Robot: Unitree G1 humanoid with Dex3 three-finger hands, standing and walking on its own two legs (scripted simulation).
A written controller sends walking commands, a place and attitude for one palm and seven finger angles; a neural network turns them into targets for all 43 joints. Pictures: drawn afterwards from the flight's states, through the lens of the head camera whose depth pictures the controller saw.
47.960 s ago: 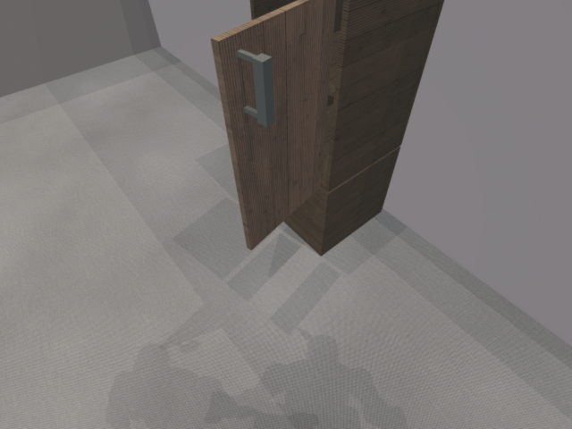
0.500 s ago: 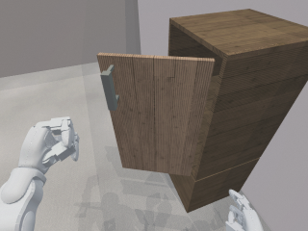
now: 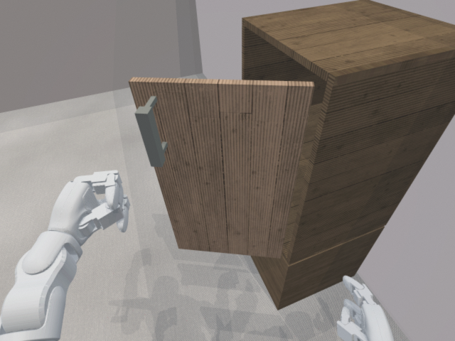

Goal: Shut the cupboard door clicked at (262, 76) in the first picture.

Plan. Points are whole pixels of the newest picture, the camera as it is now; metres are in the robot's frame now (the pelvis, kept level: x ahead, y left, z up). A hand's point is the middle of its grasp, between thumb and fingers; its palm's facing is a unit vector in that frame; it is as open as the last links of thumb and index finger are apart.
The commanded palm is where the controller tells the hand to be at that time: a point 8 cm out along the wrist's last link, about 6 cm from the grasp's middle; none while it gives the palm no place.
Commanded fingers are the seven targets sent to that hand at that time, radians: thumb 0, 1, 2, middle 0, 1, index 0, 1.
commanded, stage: bring the fist close to the handle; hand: left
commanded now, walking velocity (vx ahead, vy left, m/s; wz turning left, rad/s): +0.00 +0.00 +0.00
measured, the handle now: (155, 131) +0.45 +0.19 +0.16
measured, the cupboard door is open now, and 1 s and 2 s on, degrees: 61 61 46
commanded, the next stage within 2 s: push the door shut along its arc in 1.00 s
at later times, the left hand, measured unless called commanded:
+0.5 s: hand (149, 164) +0.34 +0.17 +0.18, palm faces -0.02 -1.00 -0.04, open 3.1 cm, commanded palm +0.32 +0.22 +0.17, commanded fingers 0.00 0.90 0.90 -1.30 -1.50 -1.30 -1.50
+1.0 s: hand (153, 163) +0.36 +0.17 +0.16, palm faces +0.01 -1.00 -0.05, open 3.1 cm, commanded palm +0.34 +0.21 +0.17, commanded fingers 0.00 0.90 0.90 -1.30 -1.50 -1.30 -1.50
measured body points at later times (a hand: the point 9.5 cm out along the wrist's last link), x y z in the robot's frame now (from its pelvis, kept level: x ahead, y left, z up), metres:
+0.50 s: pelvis +0.01 +0.01 +0.00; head -0.01 +0.00 +0.45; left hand +0.34 +0.22 +0.18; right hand +0.18 -0.21 -0.08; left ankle +0.03 +0.11 -0.73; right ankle -0.03 -0.09 -0.73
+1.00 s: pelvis +0.01 +0.00 +0.00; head +0.00 -0.03 +0.45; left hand +0.36 +0.22 +0.16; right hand +0.18 -0.25 -0.09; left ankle +0.03 +0.11 -0.73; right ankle -0.03 -0.09 -0.73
